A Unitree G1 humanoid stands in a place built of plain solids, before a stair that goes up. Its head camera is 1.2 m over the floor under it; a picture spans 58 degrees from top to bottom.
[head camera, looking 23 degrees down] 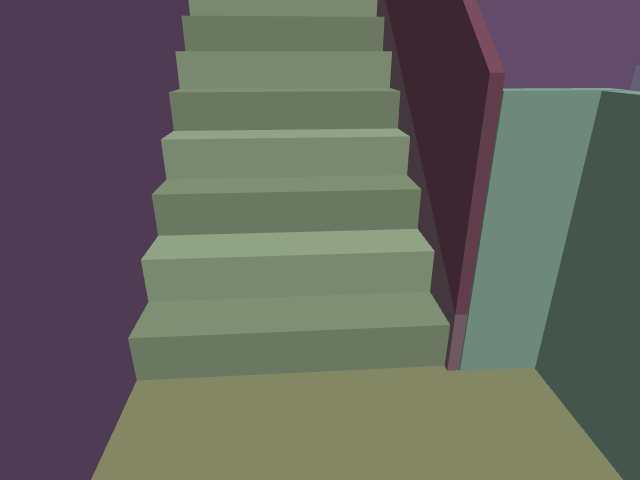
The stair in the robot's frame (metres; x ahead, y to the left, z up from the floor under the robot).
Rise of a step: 0.20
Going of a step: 0.27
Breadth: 1.27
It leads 4 degrees to the left of straight ahead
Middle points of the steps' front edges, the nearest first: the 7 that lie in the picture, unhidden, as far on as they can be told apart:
1.42 0.11 0.21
1.69 0.12 0.41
1.96 0.14 0.61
2.23 0.16 0.82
2.50 0.18 1.02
2.77 0.20 1.23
3.03 0.22 1.43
